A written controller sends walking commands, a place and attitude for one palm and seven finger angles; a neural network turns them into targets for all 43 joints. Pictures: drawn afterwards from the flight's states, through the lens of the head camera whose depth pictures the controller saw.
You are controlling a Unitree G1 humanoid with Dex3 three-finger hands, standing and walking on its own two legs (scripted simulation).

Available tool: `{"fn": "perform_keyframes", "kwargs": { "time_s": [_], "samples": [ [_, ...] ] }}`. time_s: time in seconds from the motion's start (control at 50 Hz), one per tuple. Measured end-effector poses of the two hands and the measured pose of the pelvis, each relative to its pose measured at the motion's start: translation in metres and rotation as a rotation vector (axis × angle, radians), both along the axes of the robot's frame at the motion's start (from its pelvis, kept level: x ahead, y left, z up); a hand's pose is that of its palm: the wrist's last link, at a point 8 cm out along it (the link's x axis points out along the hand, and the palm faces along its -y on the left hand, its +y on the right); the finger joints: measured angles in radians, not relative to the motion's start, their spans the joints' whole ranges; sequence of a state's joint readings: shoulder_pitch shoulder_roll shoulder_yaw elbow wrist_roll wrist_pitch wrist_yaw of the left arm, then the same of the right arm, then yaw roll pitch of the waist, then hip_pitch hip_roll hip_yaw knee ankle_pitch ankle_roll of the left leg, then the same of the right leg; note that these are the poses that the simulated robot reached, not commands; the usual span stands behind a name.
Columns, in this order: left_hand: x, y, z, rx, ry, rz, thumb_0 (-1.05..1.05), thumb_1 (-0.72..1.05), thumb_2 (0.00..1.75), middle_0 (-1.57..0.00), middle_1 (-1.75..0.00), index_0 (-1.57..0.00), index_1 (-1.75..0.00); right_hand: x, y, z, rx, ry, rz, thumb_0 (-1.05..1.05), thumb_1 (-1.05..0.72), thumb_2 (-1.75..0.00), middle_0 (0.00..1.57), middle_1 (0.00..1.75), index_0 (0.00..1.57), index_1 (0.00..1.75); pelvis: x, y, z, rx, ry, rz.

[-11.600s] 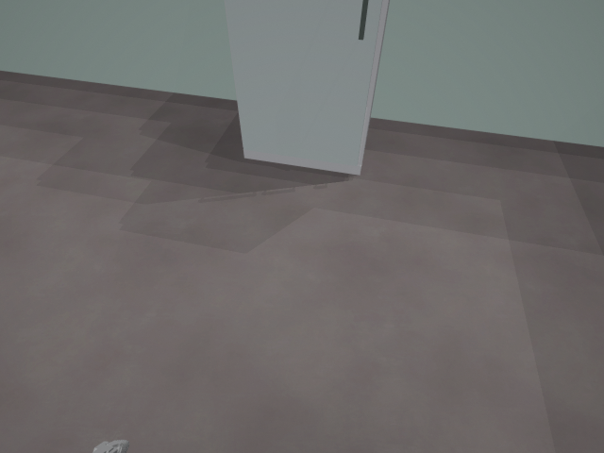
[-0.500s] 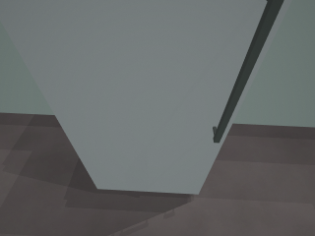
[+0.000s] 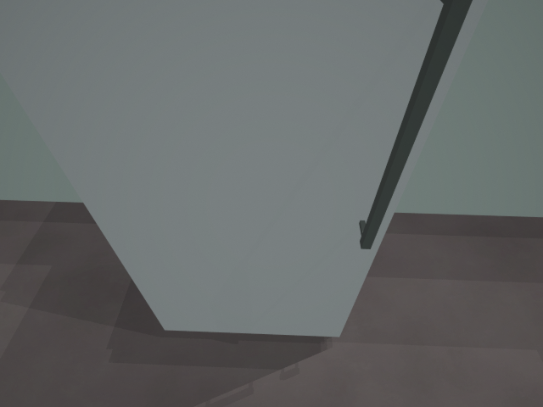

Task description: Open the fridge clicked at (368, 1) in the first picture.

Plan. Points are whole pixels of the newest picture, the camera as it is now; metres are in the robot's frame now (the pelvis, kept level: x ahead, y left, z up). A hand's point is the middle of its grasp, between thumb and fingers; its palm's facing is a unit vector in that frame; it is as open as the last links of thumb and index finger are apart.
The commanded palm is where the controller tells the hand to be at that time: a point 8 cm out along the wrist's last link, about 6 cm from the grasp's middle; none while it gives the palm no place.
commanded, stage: look again from close up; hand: right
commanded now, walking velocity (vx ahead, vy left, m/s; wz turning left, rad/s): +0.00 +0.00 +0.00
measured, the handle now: (393, 153) +0.44 -0.16 +0.16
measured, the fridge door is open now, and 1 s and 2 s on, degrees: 0 0 0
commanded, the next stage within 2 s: raise the hand to about handle height in 0.46 s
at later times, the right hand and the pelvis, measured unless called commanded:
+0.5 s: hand out of the picture +0.01 -0.19 -0.18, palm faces +0.03 +0.98 -0.21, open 7.3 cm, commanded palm none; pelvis +0.00 -0.01 +0.00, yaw -1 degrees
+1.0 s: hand out of the picture +0.11 -0.21 -0.05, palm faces +0.09 +1.00 +0.03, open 8.6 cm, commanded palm +0.11 -0.26 -0.02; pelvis -0.05 +0.02 -0.06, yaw -3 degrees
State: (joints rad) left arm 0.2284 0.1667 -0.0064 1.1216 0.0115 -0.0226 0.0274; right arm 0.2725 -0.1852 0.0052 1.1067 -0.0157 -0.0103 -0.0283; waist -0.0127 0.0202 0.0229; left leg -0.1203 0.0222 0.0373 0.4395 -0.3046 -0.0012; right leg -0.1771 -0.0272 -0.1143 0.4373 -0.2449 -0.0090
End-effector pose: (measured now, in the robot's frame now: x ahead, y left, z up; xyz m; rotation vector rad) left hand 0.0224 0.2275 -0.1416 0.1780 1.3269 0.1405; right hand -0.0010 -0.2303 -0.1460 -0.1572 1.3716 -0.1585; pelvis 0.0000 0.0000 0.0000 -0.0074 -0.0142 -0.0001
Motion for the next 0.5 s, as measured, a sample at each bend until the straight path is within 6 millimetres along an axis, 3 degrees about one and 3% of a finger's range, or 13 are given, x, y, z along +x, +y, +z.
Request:
{"fn": "perform_keyframes", "kwargs": {
  "time_s": [0.5],
  "samples": [
    [-0.0072, -0.0035, 0.0014, 0.005, 0.022, -0.004, 0.01, 0.90, 0.90, -0.20, -0.30, -0.20, -0.30, 0.0017, -0.0098, 0.0016, -0.005, -0.008, -0.005, 0.00, -0.91, -0.90, 0.20, 0.30, 0.20, 0.30, -0.0028, -0.0058, 0.0015, 0.000, -0.002, -0.009]
  ]
}}
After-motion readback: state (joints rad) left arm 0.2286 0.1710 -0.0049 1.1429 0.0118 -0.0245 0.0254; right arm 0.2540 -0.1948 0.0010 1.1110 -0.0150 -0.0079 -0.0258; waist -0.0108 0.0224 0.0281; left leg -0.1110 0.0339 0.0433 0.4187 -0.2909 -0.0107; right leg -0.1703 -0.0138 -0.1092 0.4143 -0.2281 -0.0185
